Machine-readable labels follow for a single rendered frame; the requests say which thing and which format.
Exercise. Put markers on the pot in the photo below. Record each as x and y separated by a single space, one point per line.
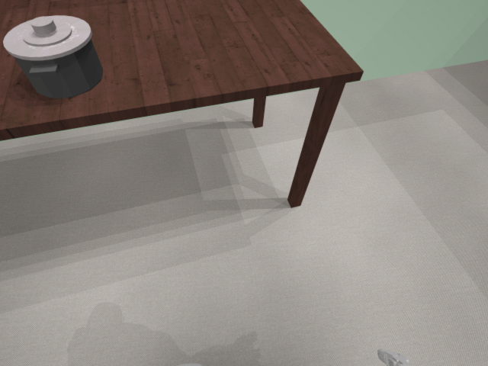
66 76

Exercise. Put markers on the knob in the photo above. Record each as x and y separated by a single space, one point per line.
43 25

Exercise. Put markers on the lid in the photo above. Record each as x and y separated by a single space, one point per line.
71 34

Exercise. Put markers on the table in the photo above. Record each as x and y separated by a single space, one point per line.
162 56

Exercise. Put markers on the right robot hand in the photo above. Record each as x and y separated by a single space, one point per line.
392 359

